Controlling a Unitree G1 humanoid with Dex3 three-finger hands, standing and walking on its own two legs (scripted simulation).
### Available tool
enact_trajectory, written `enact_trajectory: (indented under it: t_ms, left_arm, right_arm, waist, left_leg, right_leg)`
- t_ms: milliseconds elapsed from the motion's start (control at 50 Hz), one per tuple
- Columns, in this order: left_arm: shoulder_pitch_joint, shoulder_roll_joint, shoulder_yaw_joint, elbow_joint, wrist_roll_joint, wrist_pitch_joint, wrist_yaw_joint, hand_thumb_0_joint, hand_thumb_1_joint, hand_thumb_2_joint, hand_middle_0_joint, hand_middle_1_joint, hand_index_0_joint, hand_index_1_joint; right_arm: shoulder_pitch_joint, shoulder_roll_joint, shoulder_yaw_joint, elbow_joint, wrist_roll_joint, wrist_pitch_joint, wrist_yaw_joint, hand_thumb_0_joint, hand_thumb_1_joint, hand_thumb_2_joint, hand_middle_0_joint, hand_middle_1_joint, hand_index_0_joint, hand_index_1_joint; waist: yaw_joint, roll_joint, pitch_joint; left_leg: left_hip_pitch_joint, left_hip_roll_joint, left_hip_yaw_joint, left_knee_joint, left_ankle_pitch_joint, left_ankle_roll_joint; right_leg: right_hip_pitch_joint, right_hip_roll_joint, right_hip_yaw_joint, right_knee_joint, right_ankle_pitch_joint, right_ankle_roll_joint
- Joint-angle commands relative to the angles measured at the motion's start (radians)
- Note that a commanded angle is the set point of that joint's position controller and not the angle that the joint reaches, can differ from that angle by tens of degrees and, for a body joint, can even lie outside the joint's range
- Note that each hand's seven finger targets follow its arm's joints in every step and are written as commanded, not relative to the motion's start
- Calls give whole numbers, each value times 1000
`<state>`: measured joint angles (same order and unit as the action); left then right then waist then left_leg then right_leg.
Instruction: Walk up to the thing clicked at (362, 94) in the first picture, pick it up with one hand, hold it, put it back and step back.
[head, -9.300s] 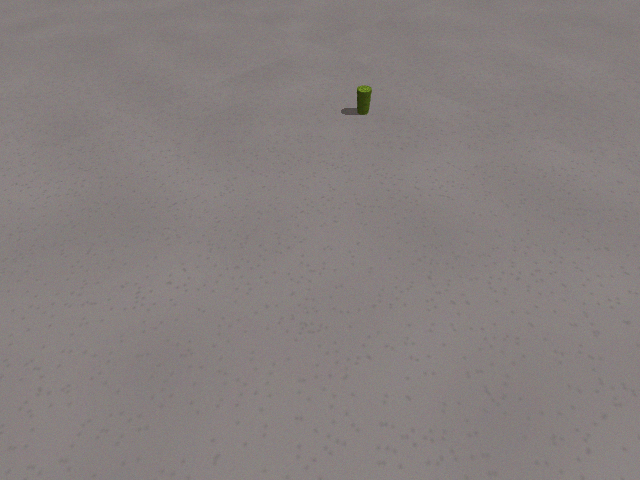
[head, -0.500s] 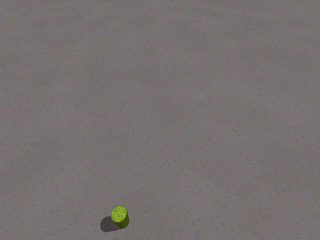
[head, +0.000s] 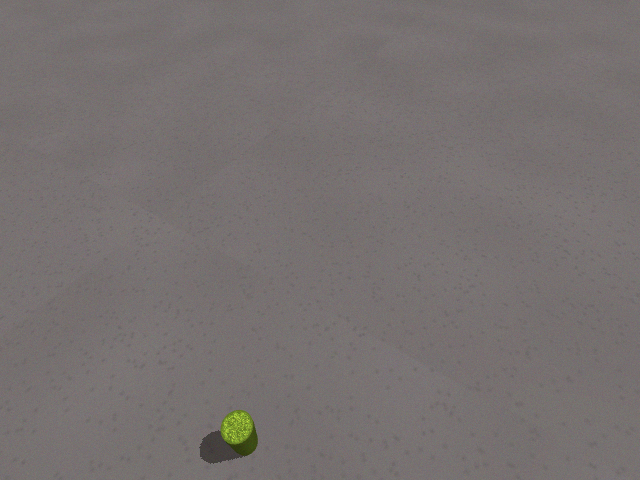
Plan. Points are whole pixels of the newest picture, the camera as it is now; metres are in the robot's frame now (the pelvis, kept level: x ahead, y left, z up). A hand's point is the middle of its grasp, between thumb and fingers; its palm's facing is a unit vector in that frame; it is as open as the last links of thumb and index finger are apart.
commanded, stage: stand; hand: left
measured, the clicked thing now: (241, 435) +0.40 +0.26 -0.71
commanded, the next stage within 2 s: go down in 0.76 s
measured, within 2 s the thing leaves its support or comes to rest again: neither
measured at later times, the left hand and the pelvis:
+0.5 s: hand out of the picture +0.08 +0.26 -0.15, palm faces -0.03 -0.94 -0.35, open 7.4 cm; pelvis +0.00 +0.00 +0.00, yaw +0 degrees
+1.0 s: hand out of the picture +0.12 +0.25 -0.16, palm faces +0.05 -0.94 -0.33, open 8.7 cm; pelvis -0.01 +0.00 -0.01, yaw +1 degrees
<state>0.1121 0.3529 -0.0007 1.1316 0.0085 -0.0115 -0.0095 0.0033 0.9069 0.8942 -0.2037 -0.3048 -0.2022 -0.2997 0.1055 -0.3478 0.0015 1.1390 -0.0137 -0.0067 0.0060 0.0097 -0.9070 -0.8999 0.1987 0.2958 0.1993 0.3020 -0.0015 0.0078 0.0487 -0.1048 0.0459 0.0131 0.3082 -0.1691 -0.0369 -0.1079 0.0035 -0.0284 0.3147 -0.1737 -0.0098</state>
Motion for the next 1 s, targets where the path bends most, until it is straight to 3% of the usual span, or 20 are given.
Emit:
enact_trajectory:
  t_ms: [0,820,840,860,880,900,920,940,960,980]
  left_arm:
    - [-44,221,39,-64,0,-22,18,0,899,900,-200,-300,-200,-300]
    - [-41,218,39,-68,-4,-21,18,0,899,900,-200,-300,-200,-300]
    - [-32,213,36,-66,-1,-21,17,0,819,820,-120,-220,-120,-220]
    - [-383,31,39,-416,-46,-107,32,0,739,740,-40,-140,-40,-140]
    - [-452,98,65,-329,-42,-96,39,0,659,660,0,-60,-16,-60]
    - [-284,213,143,-159,-20,-58,46,0,579,580,-6,-70,-18,-60]
    - [-204,214,161,-105,-11,-44,36,0,499,500,-1,-89,-15,-78]
    - [-267,236,162,-140,13,-45,26,0,419,420,0,-93,-7,-81]
    - [-301,279,194,-177,28,-54,20,0,339,340,-3,-110,-17,-99]
    - [-229,262,207,-146,44,-44,7,0,259,297,-1,-125,-18,-109]
  right_arm:
    - [-40,-217,-38,-62,3,-20,-12,0,-900,-900,200,300,200,300]
    - [-23,-212,-36,-61,1,-21,-13,0,-900,-900,200,300,200,300]
    - [-29,-220,-38,-59,2,-21,-13,0,-915,-900,204,295,202,295]
    - [-3,-46,2,-339,70,-72,-35,0,-989,-923,199,300,200,300]
    - [46,-73,-4,-285,73,-72,-43,0,-993,-926,199,300,199,300]
    - [66,-110,-17,-276,70,-62,-49,0,-991,-927,199,300,199,300]
    - [75,-105,-30,-297,67,-54,-47,0,-986,-925,199,300,200,300]
    - [87,-105,-46,-323,57,-56,-51,0,-998,-928,200,300,199,300]
    - [107,-103,-60,-338,55,-62,-57,0,-988,-924,199,300,199,300]
    - [113,-98,-67,-366,48,-69,-55,0,-978,-921,200,300,200,300]
  waist:
    - [0,-5,-92]
    - [-2,3,-75]
    - [2,11,-73]
    - [-123,37,9]
    - [-79,-15,-39]
    - [-61,-37,-13]
    - [-26,-32,-19]
    - [-26,-47,-95]
    - [-19,-40,-173]
    - [-16,-22,-221]
  left_leg:
    - [32,97,-73,-37,113,47]
    - [24,96,-69,-44,120,43]
    - [29,99,-72,-43,113,46]
    - [-121,-55,47,40,-10,50]
    - [-117,-53,42,52,-27,56]
    - [-150,-59,44,72,-57,58]
    - [-183,-55,44,101,-36,55]
    - [-190,-55,41,128,-17,58]
    - [-185,-55,37,153,12,60]
    - [-199,-61,32,178,50,56]
  right_leg:
    - [9,-142,109,-56,139,-14]
    - [7,-141,111,-51,142,-16]
    - [6,-139,110,-54,140,-13]
    - [-210,-16,26,16,63,2]
    - [-148,-17,13,16,17,7]
    - [-162,-10,3,25,-33,1]
    - [-175,-9,-1,52,-32,-1]
    - [-168,-12,2,78,-17,-1]
    - [-150,-18,10,110,34,4]
    - [-142,-21,10,147,75,2]
